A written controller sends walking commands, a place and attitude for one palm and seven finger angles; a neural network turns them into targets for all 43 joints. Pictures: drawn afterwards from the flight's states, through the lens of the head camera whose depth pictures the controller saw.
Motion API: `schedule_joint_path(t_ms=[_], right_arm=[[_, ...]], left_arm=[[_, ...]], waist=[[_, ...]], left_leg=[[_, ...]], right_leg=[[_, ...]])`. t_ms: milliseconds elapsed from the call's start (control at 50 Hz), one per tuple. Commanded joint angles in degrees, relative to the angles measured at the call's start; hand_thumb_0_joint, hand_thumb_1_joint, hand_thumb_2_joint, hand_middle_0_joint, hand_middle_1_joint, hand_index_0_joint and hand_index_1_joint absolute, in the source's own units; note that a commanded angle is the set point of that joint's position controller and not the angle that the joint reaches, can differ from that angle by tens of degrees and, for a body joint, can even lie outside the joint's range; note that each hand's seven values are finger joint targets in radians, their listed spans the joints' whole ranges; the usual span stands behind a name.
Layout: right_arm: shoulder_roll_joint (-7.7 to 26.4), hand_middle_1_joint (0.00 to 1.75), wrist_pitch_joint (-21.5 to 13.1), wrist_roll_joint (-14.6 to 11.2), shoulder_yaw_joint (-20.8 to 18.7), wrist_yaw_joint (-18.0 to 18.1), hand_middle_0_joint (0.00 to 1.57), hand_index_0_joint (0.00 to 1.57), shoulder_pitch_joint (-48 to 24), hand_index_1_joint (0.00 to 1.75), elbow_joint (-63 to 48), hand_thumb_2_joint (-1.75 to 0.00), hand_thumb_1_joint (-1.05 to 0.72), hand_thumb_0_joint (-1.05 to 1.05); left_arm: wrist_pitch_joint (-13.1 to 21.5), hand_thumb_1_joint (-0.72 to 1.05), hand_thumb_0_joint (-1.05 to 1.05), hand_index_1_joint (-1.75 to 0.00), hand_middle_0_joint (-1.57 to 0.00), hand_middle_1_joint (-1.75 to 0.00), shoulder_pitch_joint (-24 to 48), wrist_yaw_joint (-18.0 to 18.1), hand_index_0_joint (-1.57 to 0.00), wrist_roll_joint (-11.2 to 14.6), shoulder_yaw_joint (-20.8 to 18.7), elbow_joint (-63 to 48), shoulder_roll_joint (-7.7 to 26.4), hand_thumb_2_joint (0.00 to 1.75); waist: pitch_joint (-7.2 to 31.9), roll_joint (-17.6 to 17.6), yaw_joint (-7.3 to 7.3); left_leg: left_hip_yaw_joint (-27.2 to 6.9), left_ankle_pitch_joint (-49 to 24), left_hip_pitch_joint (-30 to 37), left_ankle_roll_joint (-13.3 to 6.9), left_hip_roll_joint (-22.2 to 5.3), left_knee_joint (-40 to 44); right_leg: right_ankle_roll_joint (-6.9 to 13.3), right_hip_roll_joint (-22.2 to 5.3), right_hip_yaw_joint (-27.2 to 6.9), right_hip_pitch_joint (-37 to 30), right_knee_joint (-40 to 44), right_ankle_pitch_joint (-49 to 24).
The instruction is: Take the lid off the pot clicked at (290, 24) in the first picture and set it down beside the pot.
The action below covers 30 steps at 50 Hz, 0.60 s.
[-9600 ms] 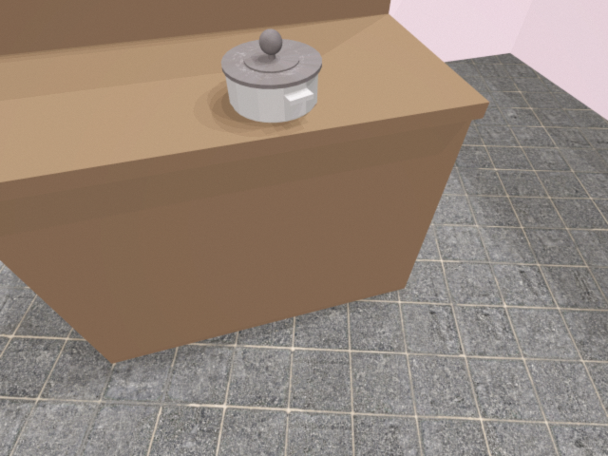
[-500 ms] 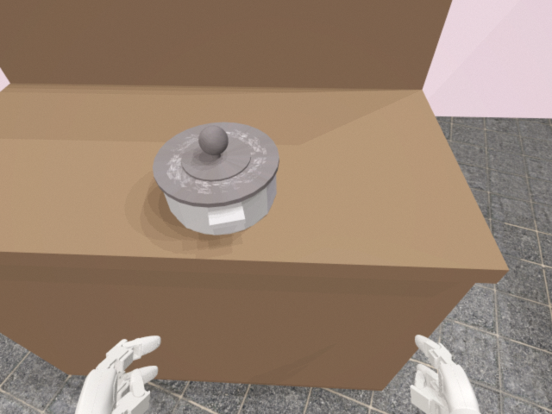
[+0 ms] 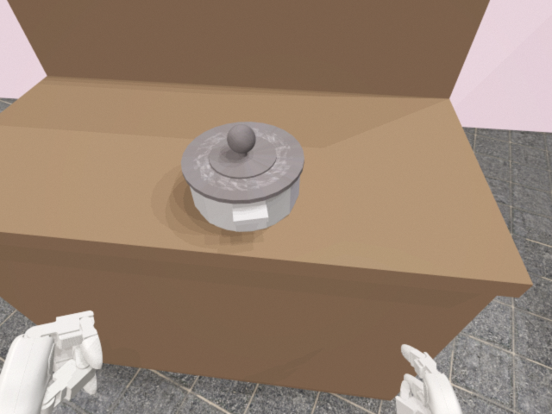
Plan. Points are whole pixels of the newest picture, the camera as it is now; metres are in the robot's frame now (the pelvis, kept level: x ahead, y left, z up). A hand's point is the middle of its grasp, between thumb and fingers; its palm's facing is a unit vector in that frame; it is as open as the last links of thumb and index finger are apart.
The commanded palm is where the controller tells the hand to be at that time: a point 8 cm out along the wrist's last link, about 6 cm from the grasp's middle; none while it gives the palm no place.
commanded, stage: raise the hand higher, near the body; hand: left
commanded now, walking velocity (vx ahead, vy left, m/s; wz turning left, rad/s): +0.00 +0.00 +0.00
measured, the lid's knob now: (241, 138) +0.47 +0.12 +0.16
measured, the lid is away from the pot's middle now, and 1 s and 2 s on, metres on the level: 0.00 0.00 0.00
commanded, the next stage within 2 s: reach forward and open the fingers in 0.70 s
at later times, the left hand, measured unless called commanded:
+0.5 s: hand (73, 325) +0.16 +0.24 +0.15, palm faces +0.31 -0.86 -0.41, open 3.1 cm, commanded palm +0.11 +0.27 +0.18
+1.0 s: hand (50, 294) +0.18 +0.25 +0.18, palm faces +0.22 -0.19 -0.96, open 3.0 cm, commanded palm +0.14 +0.27 +0.23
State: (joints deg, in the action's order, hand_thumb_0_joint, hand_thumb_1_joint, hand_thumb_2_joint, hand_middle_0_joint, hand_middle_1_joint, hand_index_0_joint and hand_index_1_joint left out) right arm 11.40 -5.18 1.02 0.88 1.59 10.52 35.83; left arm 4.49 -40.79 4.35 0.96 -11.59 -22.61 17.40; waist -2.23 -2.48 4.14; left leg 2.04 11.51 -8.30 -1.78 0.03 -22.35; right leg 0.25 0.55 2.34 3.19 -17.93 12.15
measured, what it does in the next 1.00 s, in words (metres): stands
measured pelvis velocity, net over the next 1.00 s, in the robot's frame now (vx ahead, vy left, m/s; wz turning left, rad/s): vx -0.02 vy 0.01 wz -0.02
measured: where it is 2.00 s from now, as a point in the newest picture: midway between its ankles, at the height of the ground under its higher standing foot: outside the picture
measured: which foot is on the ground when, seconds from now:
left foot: down 0.00-1.00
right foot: down 0.00-1.00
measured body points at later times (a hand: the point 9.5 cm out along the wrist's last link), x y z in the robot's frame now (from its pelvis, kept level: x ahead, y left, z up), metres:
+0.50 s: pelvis -0.01 +0.02 +0.00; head -0.01 +0.02 +0.45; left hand +0.14 +0.28 +0.17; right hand +0.21 -0.19 -0.06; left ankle +0.01 +0.10 -0.75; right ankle -0.02 -0.12 -0.75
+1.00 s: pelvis -0.02 +0.01 -0.01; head -0.01 -0.02 +0.44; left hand +0.16 +0.26 +0.23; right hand +0.20 -0.21 -0.09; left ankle +0.01 +0.10 -0.75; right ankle -0.02 -0.12 -0.75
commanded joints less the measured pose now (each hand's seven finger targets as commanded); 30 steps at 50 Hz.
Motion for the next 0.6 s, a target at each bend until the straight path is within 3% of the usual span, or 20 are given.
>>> schedule_joint_path(t_ms=[0,40,80,100,140,180,200,220,240,280,300,320,340,380,400,480,500,520,540,580], right_arm=[[7.1,0.30,-4.3,-0.9,-3.6,0.6,0.20,0.20,-8.9,0.30,-11.0,-0.90,-0.90,0.00],[7.1,0.30,-5.3,-0.6,-3.6,1.0,0.20,0.20,-8.8,0.30,-10.4,-0.90,-0.90,0.00],[7.8,0.30,-5.5,-0.5,-3.7,0.8,0.20,0.20,-9.4,0.30,-10.1,-0.90,-0.90,0.00],[7.0,0.30,-6.0,-1.0,-3.3,0.8,0.20,0.20,-8.5,0.30,-11.0,-0.90,-0.90,0.00],[6.9,0.30,-6.1,-0.8,-3.7,0.8,0.20,0.20,-8.6,0.30,-9.8,-0.90,-0.90,0.00],[7.8,0.30,-5.9,-0.6,-3.6,0.6,0.20,0.20,-9.1,0.30,-10.0,-0.90,-0.90,0.00],[6.9,0.30,-6.3,-1.0,-3.3,0.6,0.20,0.20,-8.4,0.30,-10.9,-0.90,-0.90,0.00],[7.6,0.30,-6.5,-0.6,-3.1,0.6,0.20,0.20,-8.7,0.30,-10.2,-0.90,-0.90,0.00],[7.0,0.30,-6.7,-1.0,-3.1,0.6,0.20,0.20,-8.3,0.30,-10.6,-0.90,-0.90,0.00],[7.7,0.30,-6.7,-0.5,-3.1,0.2,0.20,0.20,-8.7,0.30,-10.1,-0.90,-0.90,0.00],[6.9,0.30,-6.9,-1.1,-2.8,0.2,0.20,0.20,-8.2,0.30,-10.9,-0.90,-0.90,0.00],[7.6,0.30,-6.9,-0.6,-2.9,0.2,0.20,0.20,-8.4,0.30,-10.1,-0.90,-0.90,0.00],[7.1,0.30,-6.9,-1.0,-2.8,0.1,0.20,0.20,-8.1,0.30,-10.6,-0.90,-0.90,0.00],[7.7,0.30,-6.4,-0.5,-3.0,0.0,0.20,0.20,-8.8,0.30,-10.1,-0.90,-0.90,0.00],[6.7,0.30,-6.5,-1.0,-2.6,0.1,0.20,0.20,-8.5,0.30,-10.9,-0.90,-0.90,0.00],[7.8,0.30,-6.5,-0.4,-2.5,-0.2,0.20,0.20,-8.9,0.30,-10.1,-0.90,-0.90,0.00],[6.7,0.30,-6.6,-0.9,-2.3,-0.1,0.20,0.20,-8.6,0.30,-10.7,-0.90,-0.90,0.00],[7.5,0.30,-6.6,-0.5,-2.4,-0.2,0.20,0.20,-8.8,0.30,-9.9,-0.90,-0.90,0.00],[6.9,0.30,-6.5,-0.8,-2.3,-0.2,0.20,0.20,-8.6,0.30,-10.1,-0.90,-0.90,0.00],[7.7,0.30,-6.4,-0.5,-2.3,-0.3,0.20,0.20,-9.4,0.30,-9.8,-0.90,-0.90,0.00]], left_arm=[[4.3,0.90,0.00,-1.50,-1.30,-1.50,-1.7,0.6,-1.30,0.4,-4.4,-15.4,6.2,0.90],[4.8,0.90,0.00,-1.50,-1.30,-1.50,-1.6,1.1,-1.30,-0.1,-4.8,-16.2,6.8,0.90],[4.9,0.90,0.00,-1.50,-1.30,-1.50,-2.7,1.5,-1.30,-0.2,-8.4,-16.7,10.0,0.90],[5.5,0.90,0.00,-1.50,-1.30,-1.50,-1.6,1.4,-1.30,0.0,-5.0,-20.6,7.1,0.90],[5.3,0.90,0.00,-1.50,-1.30,-1.50,-3.0,1.4,-1.30,-0.1,-4.5,-16.7,5.9,0.90],[5.8,0.90,0.00,-1.50,-1.30,-1.50,-1.3,1.6,-1.30,-0.2,-7.7,-18.3,9.1,0.90],[6.2,0.90,0.00,-1.50,-1.30,-1.50,0.1,1.5,-1.30,0.1,-5.0,-21.5,6.8,0.90],[6.6,0.90,0.00,-1.50,-1.30,-1.50,1.0,1.6,-1.30,-0.3,-5.9,-21.3,8.1,0.90],[6.7,0.90,0.00,-1.50,-1.30,-1.50,0.9,1.6,-1.30,0.0,-4.5,-22.3,6.7,0.90],[6.8,0.90,0.00,-1.50,-1.30,-1.50,0.6,1.7,-1.30,-0.3,-7.4,-20.8,9.0,0.90],[7.1,0.90,0.00,-1.50,-1.30,-1.50,2.2,1.5,-1.30,0.1,-4.6,-23.4,6.5,0.90],[7.4,0.90,0.00,-1.50,-1.30,-1.50,2.8,1.7,-1.30,-0.3,-6.3,-22.1,8.1,0.90],[7.3,0.90,0.00,-1.50,-1.30,-1.50,2.8,1.5,-1.30,0.3,-4.8,-22.7,6.3,0.90],[7.3,0.90,0.00,-1.50,-1.30,-1.50,3.2,1.7,-1.30,0.1,-8.9,-20.8,9.6,0.90],[7.7,0.90,0.00,-1.50,-1.30,-1.50,5.4,1.4,-1.30,0.6,-6.2,-23.2,7.2,0.90],[8.1,0.90,0.00,-1.50,-1.30,-1.50,6.3,1.6,-1.30,0.5,-10.0,-22.9,10.4,0.90],[8.3,0.90,0.00,-1.50,-1.30,-1.50,7.5,1.4,-1.30,0.9,-7.8,-24.4,8.2,0.90],[8.5,0.90,0.00,-1.50,-1.30,-1.50,8.4,1.4,-1.30,0.6,-9.0,-23.9,9.5,0.90],[8.3,0.90,0.00,-1.50,-1.30,-1.50,8.4,1.4,-1.30,1.1,-8.2,-23.9,8.2,0.90],[8.5,0.90,0.00,-1.50,-1.30,-1.50,10.1,1.5,-1.30,1.0,-10.9,-24.0,10.7,0.90]], waist=[[4.9,2.0,-0.13],[5.0,0.7,0.11],[5.6,0.6,0.71],[6.3,-0.8,0.09],[4.0,1.6,0.07],[3.8,0.5,0.35],[4.6,-0.7,-0.03],[4.3,-1.2,0.14],[4.1,-1.8,-0.16],[4.1,-1.3,0.26],[3.7,-1.2,-0.23],[3.8,-0.5,0.03],[3.4,-2.0,-0.26],[3.7,-0.4,0.28],[2.8,-0.7,-0.19],[4.9,-1.6,0.26],[4.2,-1.2,0.00],[4.6,-1.4,0.02],[3.7,-2.0,-0.10],[4.8,-2.2,0.07]], left_leg=[[-1.5,-11.7,5.7,-0.4,-0.8,1.6],[-1.5,-11.4,5.9,-0.4,-1.1,1.6],[-1.6,-11.3,5.7,-0.2,-0.9,1.5],[-2.0,-12.2,5.6,-0.1,-1.3,1.3],[-2.0,-11.3,5.3,-0.2,-1.6,1.7],[-1.9,-9.4,5.0,0.1,-1.2,1.8],[-2.3,-10.1,4.8,0.1,-1.7,1.7],[-2.3,-9.9,5.0,0.2,-1.5,1.8],[-2.6,-9.9,5.0,0.2,-2.0,1.8],[-2.6,-8.3,4.7,0.4,-1.6,2.0],[-2.9,-8.2,4.4,0.4,-2.1,1.9],[-2.8,-8.4,4.6,0.4,-2.0,2.0],[-3.0,-8.2,4.6,0.5,-2.3,2.1],[-2.6,-6.9,4.2,0.5,-1.8,2.2],[-2.9,-7.0,3.6,0.5,-2.1,2.0],[-2.7,-7.4,4.7,0.5,-1.9,1.8],[-2.9,-8.4,4.2,0.6,-2.2,1.6],[-2.8,-8.6,5.0,0.6,-2.2,1.5],[-3.0,-8.2,4.4,0.7,-2.4,1.7],[-2.8,-6.9,4.8,0.6,-2.0,1.8]], right_leg=[[0.2,0.0,0.3,5.1,2.7,-7.0],[0.2,0.1,0.5,5.8,2.6,-6.0],[0.3,0.6,0.1,6.1,3.1,-5.9],[0.3,0.1,0.2,4.9,1.5,-6.4],[0.3,0.3,0.7,6.4,1.8,-5.6],[0.4,0.7,0.3,6.9,2.7,-4.5],[0.5,0.1,0.3,5.6,1.4,-4.9],[0.5,0.5,0.3,6.6,1.9,-4.7],[0.5,0.3,0.4,6.1,1.1,-4.3],[0.6,0.8,0.3,6.8,2.0,-3.5],[0.7,0.3,0.2,6.2,0.9,-3.4],[0.8,0.6,0.5,6.9,1.4,-3.6],[0.7,0.4,0.3,6.5,0.7,-3.2],[0.8,1.0,0.1,6.7,2.0,-2.9],[0.9,0.4,0.0,6.3,1.2,-2.8],[1.0,0.9,-0.3,6.1,1.9,-3.4],[1.1,0.3,-0.2,5.6,0.9,-4.0],[1.1,0.6,-0.2,6.4,1.5,-4.2],[1.0,0.4,-0.1,6.1,0.9,-3.6],[1.0,0.7,-0.3,6.3,1.8,-3.0]])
